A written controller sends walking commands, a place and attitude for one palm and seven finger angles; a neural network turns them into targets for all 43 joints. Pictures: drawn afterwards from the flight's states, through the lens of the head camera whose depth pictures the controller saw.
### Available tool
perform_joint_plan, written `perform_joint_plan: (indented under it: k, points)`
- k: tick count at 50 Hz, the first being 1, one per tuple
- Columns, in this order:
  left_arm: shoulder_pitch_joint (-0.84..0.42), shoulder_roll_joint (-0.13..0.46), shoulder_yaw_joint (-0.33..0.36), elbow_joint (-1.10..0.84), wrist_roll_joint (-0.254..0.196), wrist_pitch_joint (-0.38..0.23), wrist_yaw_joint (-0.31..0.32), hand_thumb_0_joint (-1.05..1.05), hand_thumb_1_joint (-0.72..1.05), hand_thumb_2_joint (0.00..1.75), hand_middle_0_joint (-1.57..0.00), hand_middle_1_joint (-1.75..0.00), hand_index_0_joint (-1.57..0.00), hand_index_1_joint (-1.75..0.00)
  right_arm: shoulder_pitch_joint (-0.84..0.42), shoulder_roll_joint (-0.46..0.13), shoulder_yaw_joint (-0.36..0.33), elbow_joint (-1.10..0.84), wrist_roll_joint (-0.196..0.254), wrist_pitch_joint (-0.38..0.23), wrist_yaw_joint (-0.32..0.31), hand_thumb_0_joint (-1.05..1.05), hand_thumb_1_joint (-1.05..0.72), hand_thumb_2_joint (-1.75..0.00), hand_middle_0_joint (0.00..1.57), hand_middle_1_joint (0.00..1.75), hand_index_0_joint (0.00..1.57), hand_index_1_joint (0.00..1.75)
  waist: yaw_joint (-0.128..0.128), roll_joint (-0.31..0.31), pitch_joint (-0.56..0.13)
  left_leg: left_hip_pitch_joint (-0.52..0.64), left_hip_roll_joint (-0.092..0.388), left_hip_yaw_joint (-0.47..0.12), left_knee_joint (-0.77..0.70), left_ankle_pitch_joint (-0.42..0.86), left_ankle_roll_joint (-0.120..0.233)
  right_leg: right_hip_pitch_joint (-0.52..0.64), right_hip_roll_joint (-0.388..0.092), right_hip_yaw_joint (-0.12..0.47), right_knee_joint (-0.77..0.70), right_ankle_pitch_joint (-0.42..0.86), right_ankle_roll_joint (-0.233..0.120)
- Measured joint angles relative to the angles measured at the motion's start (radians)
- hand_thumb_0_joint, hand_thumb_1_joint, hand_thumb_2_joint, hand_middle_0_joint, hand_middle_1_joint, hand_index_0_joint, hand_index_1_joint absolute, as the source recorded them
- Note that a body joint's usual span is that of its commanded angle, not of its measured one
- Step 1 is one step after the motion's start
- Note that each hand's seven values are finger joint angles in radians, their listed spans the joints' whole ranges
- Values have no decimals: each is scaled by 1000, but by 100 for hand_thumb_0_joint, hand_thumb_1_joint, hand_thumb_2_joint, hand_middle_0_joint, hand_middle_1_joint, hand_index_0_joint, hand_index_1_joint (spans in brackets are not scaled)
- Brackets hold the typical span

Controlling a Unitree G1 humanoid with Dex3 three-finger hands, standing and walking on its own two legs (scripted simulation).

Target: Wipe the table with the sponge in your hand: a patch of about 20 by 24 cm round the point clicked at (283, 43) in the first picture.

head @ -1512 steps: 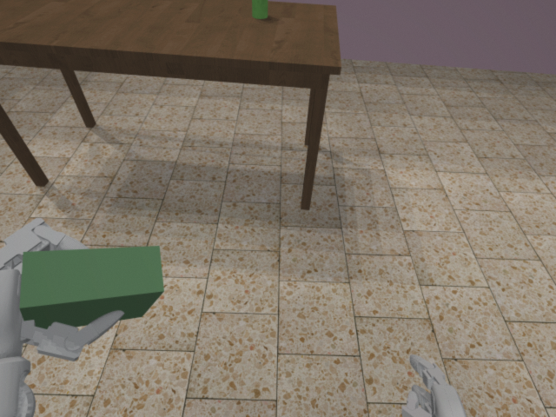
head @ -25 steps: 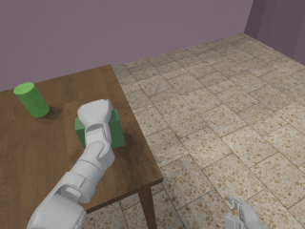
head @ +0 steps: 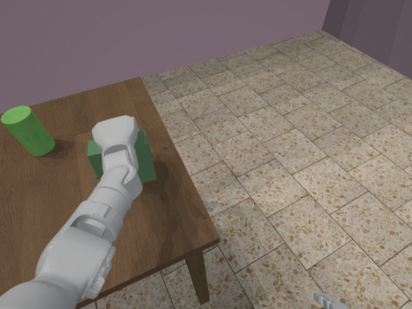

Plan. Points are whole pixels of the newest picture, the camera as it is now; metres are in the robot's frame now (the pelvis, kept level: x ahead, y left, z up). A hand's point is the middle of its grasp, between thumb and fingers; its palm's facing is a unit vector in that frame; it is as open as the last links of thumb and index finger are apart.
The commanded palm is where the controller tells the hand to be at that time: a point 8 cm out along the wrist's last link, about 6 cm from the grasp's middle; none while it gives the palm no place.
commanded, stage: wipe back along the third lane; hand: left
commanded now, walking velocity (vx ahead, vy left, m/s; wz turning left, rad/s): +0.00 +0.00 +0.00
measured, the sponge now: (126, 167) +0.41 +0.21 +0.02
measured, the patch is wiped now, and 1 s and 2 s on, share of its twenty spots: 1.00 1.00 1.00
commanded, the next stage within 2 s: slide back across to the middle lane in 1.70 s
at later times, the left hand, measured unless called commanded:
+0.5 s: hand (128, 160) +0.40 +0.19 +0.07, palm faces +0.02 -0.06 -1.00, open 9.6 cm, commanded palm +0.36 +0.17 +0.10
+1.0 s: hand (135, 175) +0.36 +0.17 +0.07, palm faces +0.05 -0.07 -1.00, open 9.6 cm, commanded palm +0.31 +0.15 +0.10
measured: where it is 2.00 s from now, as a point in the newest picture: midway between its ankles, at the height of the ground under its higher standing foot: outside the picture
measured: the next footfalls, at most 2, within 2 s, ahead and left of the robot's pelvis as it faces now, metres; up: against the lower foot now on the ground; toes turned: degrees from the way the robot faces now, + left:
none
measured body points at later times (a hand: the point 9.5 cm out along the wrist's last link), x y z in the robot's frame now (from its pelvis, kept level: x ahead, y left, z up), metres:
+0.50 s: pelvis +0.01 +0.00 +0.00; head +0.01 -0.03 +0.45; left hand +0.39 +0.19 +0.12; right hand +0.20 -0.23 -0.12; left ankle -0.03 +0.11 -0.74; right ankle -0.01 -0.13 -0.74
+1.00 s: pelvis +0.02 +0.00 +0.00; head +0.01 -0.04 +0.45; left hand +0.35 +0.17 +0.12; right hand +0.24 -0.21 -0.10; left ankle -0.03 +0.11 -0.74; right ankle -0.01 -0.13 -0.74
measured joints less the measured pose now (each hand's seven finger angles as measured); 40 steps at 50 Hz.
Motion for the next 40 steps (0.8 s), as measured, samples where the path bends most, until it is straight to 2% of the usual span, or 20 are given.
perform_joint_plan:
  k: [4, 8, 16, 21, 28, 40]
  points:
    - [-22, 8, 6, 35, 3, -16, 10, 1, -52, 112, -76, -141, -82, -136, 19, -2, -10, 8, -2, -6, 4, 0, -90, -89, 20, 30, 20, 30, -5, 1, -2, -10, 1, 0, 2, 0, 0, -9, 1, 0, -1, 1, -1]
    - [21, 5, 3, 0, -4, -15, 39, 0, -51, 112, -75, -142, -81, -137, 40, -7, -24, 8, -2, -4, 15, 0, -90, -89, 20, 30, 20, 30, 1, 11, -13, -6, 6, 5, -1, -3, 0, -5, 6, 5, -10, 4, -1]
    - [92, -28, -43, -90, -32, 43, 74, -1, -49, 112, -72, -146, -77, -141, 19, -9, -29, 11, 11, 8, 33, 1, -91, -89, 20, 30, 20, 30, 17, 13, -16, 26, 4, 1, -6, -9, 1, 31, 4, 0, -17, -3, 0]
    - [124, -57, -74, -145, -32, 89, 61, -2, -48, 112, -71, -147, -76, -142, -28, -5, -24, -7, 11, 19, 44, 1, -91, -89, 20, 30, 20, 30, 31, 16, -18, 43, 0, -4, -8, -11, 3, 49, 0, -5, -18, -8, 1]
    - [187, -80, -119, -237, -18, 121, 33, -2, -48, 112, -71, -147, -76, -142, -92, 4, -9, -49, 16, 38, 51, 1, -91, -89, 20, 30, 20, 30, 48, 12, -22, 72, -5, -10, -9, -17, 4, 77, -6, -11, -12, -21, 1]
    - [254, -81, -174, -357, -3, 158, 8, -1, -48, 111, -71, -147, -76, -142, -137, 11, 5, -87, 18, 62, 67, 0, -90, -89, 20, 30, 20, 30, 65, 11, -11, 94, -7, -16, -3, -27, 2, 99, -7, -17, -1, -35, -2]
